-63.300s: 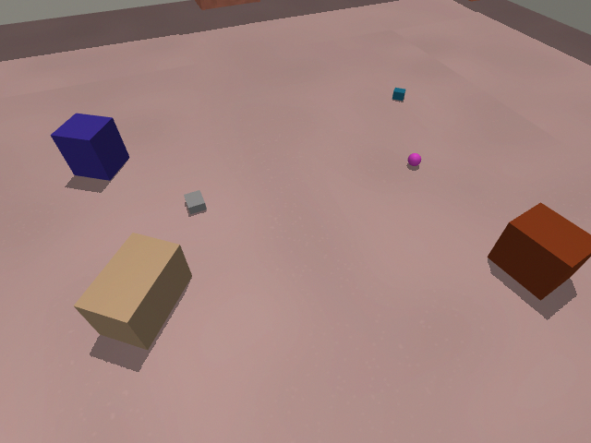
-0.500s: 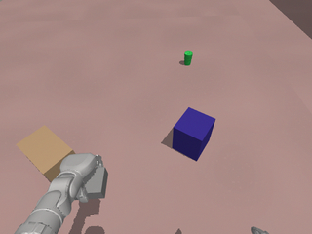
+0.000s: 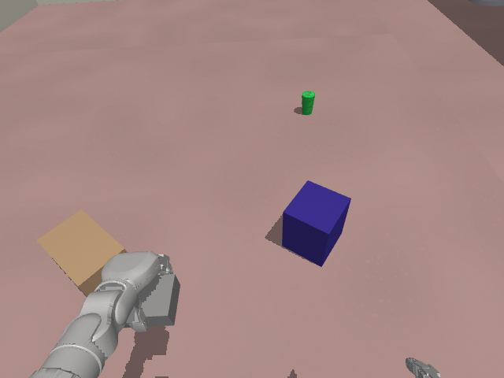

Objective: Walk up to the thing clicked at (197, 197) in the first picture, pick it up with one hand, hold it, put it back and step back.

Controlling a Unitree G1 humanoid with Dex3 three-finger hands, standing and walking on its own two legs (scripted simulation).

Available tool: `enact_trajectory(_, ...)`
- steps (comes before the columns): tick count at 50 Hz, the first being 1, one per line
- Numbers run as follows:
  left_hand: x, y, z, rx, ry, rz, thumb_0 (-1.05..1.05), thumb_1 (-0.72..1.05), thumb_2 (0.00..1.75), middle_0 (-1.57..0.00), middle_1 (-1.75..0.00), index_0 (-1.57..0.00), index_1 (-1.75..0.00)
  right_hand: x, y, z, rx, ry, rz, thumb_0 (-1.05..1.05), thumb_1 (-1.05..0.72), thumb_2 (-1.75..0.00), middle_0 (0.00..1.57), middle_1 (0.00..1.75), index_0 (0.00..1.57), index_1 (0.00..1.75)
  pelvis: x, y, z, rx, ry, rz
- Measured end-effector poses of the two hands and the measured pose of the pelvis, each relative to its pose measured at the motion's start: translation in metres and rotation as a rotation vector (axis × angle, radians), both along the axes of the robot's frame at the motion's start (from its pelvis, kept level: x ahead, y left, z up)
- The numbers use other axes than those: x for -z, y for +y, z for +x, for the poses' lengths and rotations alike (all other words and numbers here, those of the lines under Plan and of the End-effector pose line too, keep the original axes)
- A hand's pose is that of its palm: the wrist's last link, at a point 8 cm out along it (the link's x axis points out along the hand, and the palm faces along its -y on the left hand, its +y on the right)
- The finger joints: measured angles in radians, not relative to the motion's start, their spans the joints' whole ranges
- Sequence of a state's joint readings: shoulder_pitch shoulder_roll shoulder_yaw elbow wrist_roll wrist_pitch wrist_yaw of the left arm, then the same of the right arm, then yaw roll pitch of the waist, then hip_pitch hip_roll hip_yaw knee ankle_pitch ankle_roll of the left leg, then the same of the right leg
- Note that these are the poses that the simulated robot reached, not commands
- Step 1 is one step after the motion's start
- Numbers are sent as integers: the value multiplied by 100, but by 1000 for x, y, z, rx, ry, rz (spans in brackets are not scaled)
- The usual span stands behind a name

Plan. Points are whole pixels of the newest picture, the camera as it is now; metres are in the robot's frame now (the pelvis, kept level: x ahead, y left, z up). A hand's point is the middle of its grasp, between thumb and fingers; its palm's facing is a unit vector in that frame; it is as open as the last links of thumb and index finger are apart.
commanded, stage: hold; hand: left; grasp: from above
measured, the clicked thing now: (148, 300) +0.30 +0.22 -0.08
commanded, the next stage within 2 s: crouch in 1.04 s
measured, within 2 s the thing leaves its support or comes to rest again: neither
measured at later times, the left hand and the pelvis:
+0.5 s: hand (137, 295) +0.28 +0.22 -0.02, palm faces -0.44 -0.05 -0.90, open 10.5 cm; pelvis +0.00 +0.00 +0.01, yaw +0 degrees
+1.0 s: hand (135, 289) +0.30 +0.22 -0.02, palm faces -0.44 -0.04 -0.90, open 10.5 cm; pelvis +0.01 +0.00 +0.01, yaw +0 degrees
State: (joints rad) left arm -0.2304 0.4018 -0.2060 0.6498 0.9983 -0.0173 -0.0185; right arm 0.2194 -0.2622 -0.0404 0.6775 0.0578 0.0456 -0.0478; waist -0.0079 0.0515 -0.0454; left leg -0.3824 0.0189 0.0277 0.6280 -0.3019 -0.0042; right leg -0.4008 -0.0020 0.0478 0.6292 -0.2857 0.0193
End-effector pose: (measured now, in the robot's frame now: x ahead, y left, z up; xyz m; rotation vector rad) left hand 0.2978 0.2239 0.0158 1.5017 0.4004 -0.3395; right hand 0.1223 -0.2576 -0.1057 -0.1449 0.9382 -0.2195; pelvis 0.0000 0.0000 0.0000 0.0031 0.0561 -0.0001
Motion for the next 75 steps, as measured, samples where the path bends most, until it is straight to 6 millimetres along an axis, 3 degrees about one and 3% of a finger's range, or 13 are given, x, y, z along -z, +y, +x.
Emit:
enact_trajectory(12, -7, -5, -10, 8, -4, -8, 0, 1, 30, -69, -47, -71, -45, -5, 0, 2, -11, -23, 4, 1, -90, -89, 20, 30, 20, 30, -3, -3, -7, 1, -23, 4)
enact_trajectory(31, -22, 1, -7, 5, -10, -6, 0, 1, 31, -69, -46, -71, -44, -13, 7, 16, -18, -51, 13, 1, -91, -89, 20, 30, 20, 30, -9, -1, -3, 4, -50, 3)
enact_trajectory(41, -15, 1, -8, 21, 22, -16, 0, 1, 31, -69, -47, -71, -44, -14, 11, 21, -25, -41, 13, 1, -90, -89, 20, 30, 20, 30, -10, 0, 1, 3, -46, 3)
enact_trajectory(57, -19, 3, 9, -4, -3, 2, 0, -1, 34, -70, -47, -71, -44, -10, 8, 21, -6, 3, 17, 1, -90, -89, 20, 30, 20, 30, -12, 0, 11, 0, -36, 1)
enact_trajectory(66, -3, -1, 6, 17, 22, -21, 0, 0, 34, -69, -47, -71, -45, -11, 3, 20, -2, 17, 2, 1, -90, -89, 20, 30, 20, 30, -11, -1, 13, -3, -23, 2)
enact_trajectory(75, 51, 8, 8, 35, 14, 34, 0, -1, 36, -68, -48, -70, -45, 8, -6, 5, -34, 96, -46, 0, -89, -89, 20, 30, 20, 30, 10, -3, 1, -23, 84, -5)
